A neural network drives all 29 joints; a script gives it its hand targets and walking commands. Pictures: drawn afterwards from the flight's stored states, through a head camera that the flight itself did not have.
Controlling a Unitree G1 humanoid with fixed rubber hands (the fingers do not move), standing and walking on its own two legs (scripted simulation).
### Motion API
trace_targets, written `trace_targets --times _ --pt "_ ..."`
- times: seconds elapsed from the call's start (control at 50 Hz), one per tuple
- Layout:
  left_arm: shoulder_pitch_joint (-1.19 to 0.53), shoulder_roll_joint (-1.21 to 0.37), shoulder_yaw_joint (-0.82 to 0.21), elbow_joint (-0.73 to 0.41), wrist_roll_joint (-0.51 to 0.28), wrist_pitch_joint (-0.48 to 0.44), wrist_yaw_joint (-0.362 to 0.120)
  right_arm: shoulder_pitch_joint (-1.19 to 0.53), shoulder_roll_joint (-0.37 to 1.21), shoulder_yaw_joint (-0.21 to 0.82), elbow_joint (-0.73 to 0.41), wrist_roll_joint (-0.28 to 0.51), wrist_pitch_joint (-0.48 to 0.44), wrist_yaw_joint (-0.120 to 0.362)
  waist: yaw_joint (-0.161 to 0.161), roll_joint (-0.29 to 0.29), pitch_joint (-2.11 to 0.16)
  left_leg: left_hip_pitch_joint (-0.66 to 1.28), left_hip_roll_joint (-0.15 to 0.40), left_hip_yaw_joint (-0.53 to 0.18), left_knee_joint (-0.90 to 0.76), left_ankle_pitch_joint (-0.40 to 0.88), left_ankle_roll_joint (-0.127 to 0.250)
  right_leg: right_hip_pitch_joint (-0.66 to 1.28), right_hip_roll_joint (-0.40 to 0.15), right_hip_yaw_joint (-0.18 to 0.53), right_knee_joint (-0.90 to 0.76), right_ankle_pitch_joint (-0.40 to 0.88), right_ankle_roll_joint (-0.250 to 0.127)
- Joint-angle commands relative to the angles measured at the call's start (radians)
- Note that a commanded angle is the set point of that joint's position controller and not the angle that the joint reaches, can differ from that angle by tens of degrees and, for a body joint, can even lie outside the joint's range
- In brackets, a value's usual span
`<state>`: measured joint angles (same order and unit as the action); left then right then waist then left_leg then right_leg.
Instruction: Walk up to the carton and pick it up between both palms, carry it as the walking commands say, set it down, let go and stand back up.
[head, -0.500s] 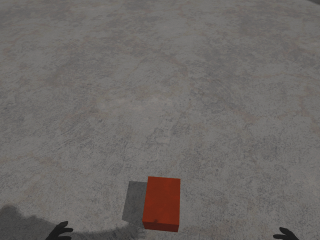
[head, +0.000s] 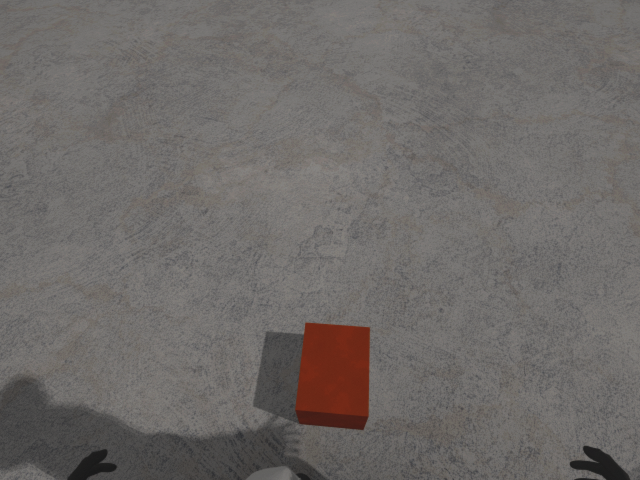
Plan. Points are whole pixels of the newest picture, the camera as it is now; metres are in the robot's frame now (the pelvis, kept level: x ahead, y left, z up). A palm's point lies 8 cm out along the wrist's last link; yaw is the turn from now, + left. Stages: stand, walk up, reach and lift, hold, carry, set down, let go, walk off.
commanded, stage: walk up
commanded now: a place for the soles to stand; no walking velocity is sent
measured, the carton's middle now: (334, 376) +0.43 +0.01 -0.68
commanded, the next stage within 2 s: reach and lift in 1.98 s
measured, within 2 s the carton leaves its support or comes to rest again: neither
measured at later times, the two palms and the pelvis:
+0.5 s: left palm out of the picture +0.10 +0.33 -0.11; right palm out of the picture +0.05 -0.29 -0.10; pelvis -0.01 +0.03 +0.00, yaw -7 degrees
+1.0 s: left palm out of the picture +0.12 +0.32 -0.10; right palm out of the picture +0.08 -0.29 -0.09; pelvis +0.00 +0.03 +0.02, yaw -7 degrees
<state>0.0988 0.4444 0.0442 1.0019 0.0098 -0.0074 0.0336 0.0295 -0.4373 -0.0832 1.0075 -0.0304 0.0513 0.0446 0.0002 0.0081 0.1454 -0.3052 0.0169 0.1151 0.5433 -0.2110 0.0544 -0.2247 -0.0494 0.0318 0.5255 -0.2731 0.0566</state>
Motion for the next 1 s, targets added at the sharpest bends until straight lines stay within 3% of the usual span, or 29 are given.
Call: trace_targets --times 0.0,0.02,0.06,0.1,0.12,0.18,0.2,0.22,0.24,0.26,0.28,0.3,0.32,0.34,0.36,0.38,0.4,0.42,0.46,0.52,0.58,0.98 --pt "0.035 0.148 0.023 -0.080 -0.005 0.014 0.019 0.002 -0.245 -0.065 -0.115 -0.010 -0.011 -0.001 -0.045 0.193 -0.207 0.127 0.338 -0.349 -0.250 0.112 0.195 -0.161 0.082 -0.059 0.405 -0.336 -0.086" --pt "0.070 0.160 0.028 -0.080 -0.003 0.017 0.024 0.016 -0.245 -0.071 -0.126 -0.015 -0.013 -0.006 -0.042 0.182 -0.199 0.099 0.364 -0.363 -0.245 0.114 0.222 -0.170 0.058 -0.010 0.500 -0.375 -0.090" --pt "0.130 0.165 0.034 -0.073 -0.015 0.016 0.014 -0.012 -0.200 -0.065 -0.156 -0.017 -0.007 -0.013 -0.007 0.153 -0.156 0.059 0.295 -0.250 -0.192 0.112 0.196 -0.163 0.032 -0.009 0.480 -0.311 -0.094" --pt "0.143 0.157 0.037 -0.076 -0.009 0.005 0.001 0.003 -0.186 -0.059 -0.160 -0.016 -0.016 -0.022 -0.009 0.130 -0.196 0.114 0.273 -0.218 -0.156 0.063 0.160 -0.153 0.027 -0.035 0.369 -0.255 -0.090" --pt "0.154 0.153 0.040 -0.080 -0.002 0.004 -0.005 0.015 -0.195 -0.060 -0.166 -0.012 -0.020 -0.023 -0.011 0.132 -0.215 0.126 0.284 -0.235 -0.153 0.000 0.153 -0.127 0.031 -0.061 0.298 -0.241 -0.087" --pt "0.222 0.148 0.054 -0.062 0.017 -0.003 -0.018 0.011 -0.203 -0.054 -0.187 0.004 -0.018 -0.021 0.028 0.092 -0.212 0.002 0.282 -0.224 -0.139 -0.194 0.096 0.071 0.063 -0.103 0.038 -0.120 -0.109" --pt "0.219 0.168 0.065 -0.065 0.024 -0.006 -0.018 0.029 -0.175 -0.042 -0.187 0.006 -0.019 -0.020 0.037 0.032 -0.192 -0.078 0.267 -0.205 -0.111 -0.235 0.055 0.126 0.044 -0.044 -0.015 -0.104 -0.125" --pt "0.193 0.204 0.076 -0.080 0.034 -0.011 -0.018 0.045 -0.132 -0.026 -0.190 0.013 -0.022 -0.019 0.034 -0.130 -0.149 -0.139 0.197 -0.145 -0.010 -0.256 -0.006 0.092 -0.077 0.177 -0.155 -0.219 -0.171" --pt "0.116 0.232 0.069 -0.110 0.032 -0.022 -0.018 0.012 -0.085 -0.007 -0.194 0.020 -0.024 -0.018 0.018 -0.204 -0.079 -0.122 0.063 -0.094 0.091 -0.236 -0.066 -0.040 -0.226 0.421 -0.281 -0.291 -0.250" --pt "0.060 0.221 0.058 -0.121 0.030 -0.030 -0.016 -0.019 -0.109 -0.012 -0.186 0.017 -0.025 -0.018 0.008 -0.121 -0.042 -0.076 0.049 -0.133 0.177 -0.273 -0.069 -0.106 -0.264 0.409 -0.274 -0.212 -0.294" --pt "0.018 0.236 0.056 -0.123 0.031 -0.034 -0.016 0.011 -0.130 -0.025 -0.162 0.017 -0.031 -0.015 -0.005 -0.098 -0.070 0.047 0.064 -0.153 0.188 -0.271 -0.049 -0.202 -0.261 0.345 -0.230 -0.160 -0.301" --pt "-0.019 0.200 0.042 -0.123 0.026 -0.037 -0.016 0.037 -0.123 -0.024 -0.144 0.018 -0.039 -0.012 -0.036 -0.093 -0.071 0.138 0.064 -0.143 0.104 -0.220 -0.037 -0.247 -0.197 0.242 -0.191 -0.105 -0.242" --pt "-0.011 0.172 0.029 -0.125 0.017 -0.038 -0.019 0.052 -0.123 -0.020 -0.132 0.015 -0.051 -0.011 -0.047 -0.092 -0.089 0.201 0.070 -0.139 -0.027 -0.109 -0.033 -0.229 -0.141 0.148 -0.145 -0.008 -0.176" --pt "0.003 0.145 0.020 -0.120 0.004 -0.040 -0.021 0.070 -0.134 -0.019 -0.117 0.015 -0.065 -0.016 -0.051 -0.057 -0.133 0.233 0.109 -0.156 -0.110 0.084 -0.023 -0.155 -0.097 0.076 -0.100 0.096 -0.117" --pt "0.025 0.125 0.017 -0.106 -0.007 -0.037 -0.025 0.053 -0.151 -0.013 -0.110 0.014 -0.075 -0.023 -0.030 -0.016 -0.159 0.219 0.163 -0.199 -0.146 0.162 0.000 -0.097 -0.062 0.047 -0.071 0.137 -0.090" --pt "0.049 0.133 0.018 -0.090 -0.011 -0.031 -0.029 0.004 -0.164 -0.004 -0.119 0.016 -0.079 -0.028 0.004 0.004 -0.153 0.165 0.183 -0.239 -0.164 0.119 0.024 -0.044 -0.041 0.042 -0.075 0.115 -0.085" --pt "0.062 0.138 0.021 -0.085 -0.012 -0.025 -0.032 -0.018 -0.165 0.002 -0.125 0.015 -0.077 -0.028 0.023 0.012 -0.137 0.121 0.175 -0.244 -0.196 -0.025 0.023 -0.016 -0.043 0.055 -0.105 0.026 -0.093" --pt "0.068 0.129 0.016 -0.076 -0.008 -0.018 -0.036 -0.026 -0.154 0.010 -0.113 0.017 -0.075 -0.026 0.026 0.004 -0.112 0.070 0.175 -0.252 -0.229 -0.150 0.017 0.002 -0.045 0.065 -0.146 -0.069 -0.102" --pt "0.044 0.119 0.009 -0.059 0.000 -0.016 -0.039 -0.013 -0.138 0.018 -0.078 0.017 -0.074 -0.024 0.009 0.004 -0.077 0.034 0.177 -0.269 -0.304 -0.251 -0.011 0.028 -0.035 0.060 -0.173 -0.088 -0.118" --pt "0.052 0.120 0.008 -0.031 -0.008 -0.019 -0.037 -0.002 -0.136 0.027 -0.048 0.017 -0.089 -0.029 0.015 0.040 -0.124 0.091 0.172 -0.249 -0.314 -0.095 -0.023 0.072 -0.045 0.054 -0.185 0.052 -0.113" --pt "0.023 0.117 0.005 -0.015 -0.012 -0.024 -0.035 0.000 -0.127 0.029 -0.023 0.019 -0.097 -0.032 0.007 0.048 -0.184 0.176 0.163 -0.217 -0.297 0.044 -0.035 0.082 -0.061 0.054 -0.218 0.105 -0.105" --pt "-0.032 0.105 -0.004 0.035 -0.006 -0.030 -0.025 -0.041 -0.123 0.027 0.031 0.017 -0.091 -0.034 -0.008 -0.011 -0.188 0.274 0.152 -0.173 -0.271 0.180 -0.035 0.068 -0.087 0.042 -0.300 0.176 -0.083"
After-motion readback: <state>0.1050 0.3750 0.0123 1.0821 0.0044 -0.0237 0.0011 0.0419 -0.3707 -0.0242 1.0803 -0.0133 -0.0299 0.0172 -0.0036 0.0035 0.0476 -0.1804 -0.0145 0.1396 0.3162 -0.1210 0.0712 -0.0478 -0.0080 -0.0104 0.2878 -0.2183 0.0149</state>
